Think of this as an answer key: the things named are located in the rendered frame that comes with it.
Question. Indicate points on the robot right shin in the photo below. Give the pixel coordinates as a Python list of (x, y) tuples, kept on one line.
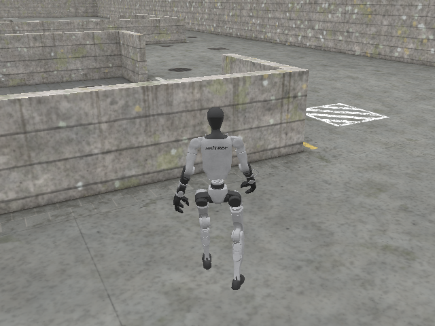
[(237, 253)]

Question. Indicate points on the robot right upper arm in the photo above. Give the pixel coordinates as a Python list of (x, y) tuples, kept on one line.
[(241, 153)]

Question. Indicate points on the right robot forearm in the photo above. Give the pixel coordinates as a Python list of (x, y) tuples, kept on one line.
[(249, 175)]

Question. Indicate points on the robot left upper arm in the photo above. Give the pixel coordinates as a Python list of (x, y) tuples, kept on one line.
[(191, 155)]

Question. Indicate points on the left robot forearm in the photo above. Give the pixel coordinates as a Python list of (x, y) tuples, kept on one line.
[(183, 183)]

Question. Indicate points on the left robot hand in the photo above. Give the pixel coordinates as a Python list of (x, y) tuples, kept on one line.
[(178, 204)]

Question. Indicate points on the robot right foot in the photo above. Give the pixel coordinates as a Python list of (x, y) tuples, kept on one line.
[(237, 284)]

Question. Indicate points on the right robot hand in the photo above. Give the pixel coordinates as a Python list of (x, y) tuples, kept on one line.
[(245, 184)]

